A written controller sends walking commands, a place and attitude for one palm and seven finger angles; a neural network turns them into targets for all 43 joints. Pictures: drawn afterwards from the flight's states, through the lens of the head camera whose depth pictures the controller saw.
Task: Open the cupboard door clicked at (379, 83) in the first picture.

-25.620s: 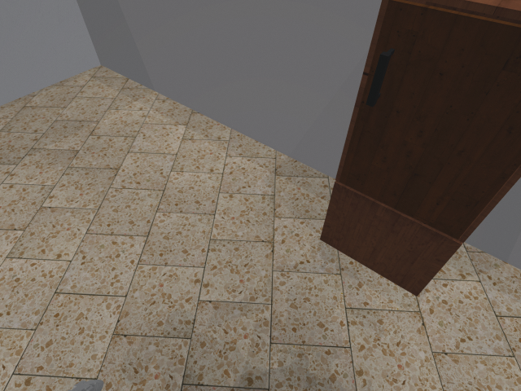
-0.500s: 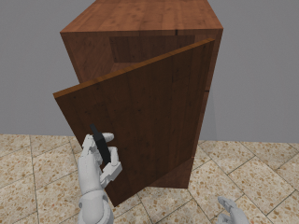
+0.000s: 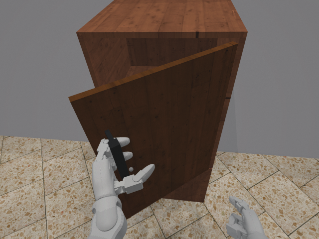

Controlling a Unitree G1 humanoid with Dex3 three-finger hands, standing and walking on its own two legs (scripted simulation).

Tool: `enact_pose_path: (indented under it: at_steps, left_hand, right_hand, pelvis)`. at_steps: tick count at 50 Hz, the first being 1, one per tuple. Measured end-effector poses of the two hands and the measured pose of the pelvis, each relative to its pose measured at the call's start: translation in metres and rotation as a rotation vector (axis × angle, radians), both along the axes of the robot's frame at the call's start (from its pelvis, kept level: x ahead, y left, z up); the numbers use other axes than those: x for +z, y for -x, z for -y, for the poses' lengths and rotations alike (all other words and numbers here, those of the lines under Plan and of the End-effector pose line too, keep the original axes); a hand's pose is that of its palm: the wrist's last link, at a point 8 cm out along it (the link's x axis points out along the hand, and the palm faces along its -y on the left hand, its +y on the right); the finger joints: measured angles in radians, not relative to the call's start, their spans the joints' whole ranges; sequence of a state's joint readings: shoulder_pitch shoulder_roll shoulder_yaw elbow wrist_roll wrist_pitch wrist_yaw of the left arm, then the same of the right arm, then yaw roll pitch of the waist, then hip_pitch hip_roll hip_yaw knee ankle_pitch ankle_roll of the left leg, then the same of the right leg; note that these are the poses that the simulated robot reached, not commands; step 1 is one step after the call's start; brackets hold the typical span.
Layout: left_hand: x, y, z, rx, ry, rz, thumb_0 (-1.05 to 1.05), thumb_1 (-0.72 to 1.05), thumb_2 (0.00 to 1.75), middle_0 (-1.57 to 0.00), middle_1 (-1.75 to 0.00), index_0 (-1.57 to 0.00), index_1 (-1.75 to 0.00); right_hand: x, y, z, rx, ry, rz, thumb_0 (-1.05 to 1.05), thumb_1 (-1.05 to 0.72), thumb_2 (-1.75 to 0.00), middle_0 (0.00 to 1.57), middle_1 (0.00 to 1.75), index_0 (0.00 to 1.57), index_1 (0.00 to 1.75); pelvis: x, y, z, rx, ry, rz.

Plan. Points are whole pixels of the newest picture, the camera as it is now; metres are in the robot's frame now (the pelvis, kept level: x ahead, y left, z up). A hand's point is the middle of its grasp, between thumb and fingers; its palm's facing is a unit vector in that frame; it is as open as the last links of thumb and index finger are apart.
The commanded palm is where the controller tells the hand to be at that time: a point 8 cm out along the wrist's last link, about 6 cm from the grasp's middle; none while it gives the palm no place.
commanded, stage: open thumb and fingers to let go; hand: left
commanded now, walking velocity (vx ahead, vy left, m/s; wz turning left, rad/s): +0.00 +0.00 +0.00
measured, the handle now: (117, 155) +0.28 +0.13 +0.10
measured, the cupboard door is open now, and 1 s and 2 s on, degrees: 38 40 39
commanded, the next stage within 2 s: slide the hand sideways off the handle in 0.42 s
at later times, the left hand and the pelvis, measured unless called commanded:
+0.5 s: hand (128, 170) +0.24 +0.09 +0.11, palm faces +0.24 -0.97 +0.00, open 14.3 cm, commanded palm +0.19 +0.14 +0.10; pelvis -0.01 +0.03 +0.00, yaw -1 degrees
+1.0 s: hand (124, 187) +0.21 +0.09 +0.11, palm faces -0.14 -0.99 +0.00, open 15.8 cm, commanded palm +0.17 +0.16 +0.10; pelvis -0.01 +0.04 +0.00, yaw -3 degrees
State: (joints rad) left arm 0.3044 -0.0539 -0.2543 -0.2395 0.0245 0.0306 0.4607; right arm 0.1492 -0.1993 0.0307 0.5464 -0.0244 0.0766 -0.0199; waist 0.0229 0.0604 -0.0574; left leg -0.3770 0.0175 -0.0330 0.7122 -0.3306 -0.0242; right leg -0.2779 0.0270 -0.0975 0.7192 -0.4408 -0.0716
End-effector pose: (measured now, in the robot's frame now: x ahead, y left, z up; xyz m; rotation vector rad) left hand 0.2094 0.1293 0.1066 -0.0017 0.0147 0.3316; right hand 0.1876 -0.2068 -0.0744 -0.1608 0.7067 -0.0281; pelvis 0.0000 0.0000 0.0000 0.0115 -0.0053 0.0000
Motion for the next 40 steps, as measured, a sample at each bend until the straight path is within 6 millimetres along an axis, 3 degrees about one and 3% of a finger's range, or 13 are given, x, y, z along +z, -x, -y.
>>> enact_pose_path:
  at_steps: [6,12,27,35,40]
  left_hand:
    - [0.0,0.0,-0.001,-0.02,-0.005,0.001,0.01,-0.26,0.4,-0.33,-1.21,-0.35,-1.21]
    - [0.0,-0.002,-0.003,-0.042,-0.004,0.0,0.0,-0.42,0.33,-0.31,-1.05,-0.33,-1.06]
    - [0.0,-0.001,-0.01,-0.09,-0.001,-0.003,-0.01,-0.5,0.3,-0.43,-0.67,-0.44,-0.68]
    - [-0.002,0.013,-0.018,-0.454,-0.036,0.034,-0.01,-0.5,0.3,-0.28,-0.46,-0.23,-0.47]
    - [-0.002,0.016,-0.017,-0.486,-0.005,0.034,-0.01,-0.5,0.3,-0.22,-0.38,-0.21,-0.4]
  right_hand:
    - [0.0,0.004,-0.007,-0.002,-0.003,-0.007,0.01,-0.9,-0.9,0.2,0.3,0.2,0.3]
    - [-0.003,0.013,-0.013,-0.012,-0.001,-0.029,0.01,-0.9,-0.9,0.2,0.3,0.2,0.3]
    - [-0.004,0.022,-0.028,-0.008,-0.005,-0.039,0.01,-0.9,-0.9,0.2,0.3,0.2,0.3]
    - [0.001,0.03,-0.03,-0.026,-0.005,0.012,0.01,-0.9,-0.9,0.2,0.3,0.2,0.3]
    - [0.002,0.035,-0.032,-0.038,-0.008,0.04,0.01,-0.9,-0.9,0.2,0.3,0.2,0.3]
  pelvis:
    - [0.0,0.002,-0.007,-0.004,0.006,0.003]
    - [-0.001,0.004,-0.014,-0.01,0.012,0.005]
    - [-0.004,0.01,-0.029,-0.021,0.024,0.005]
    - [-0.004,0.014,-0.036,-0.017,0.021,0.0]
    - [-0.004,0.015,-0.041,-0.025,0.02,-0.005]
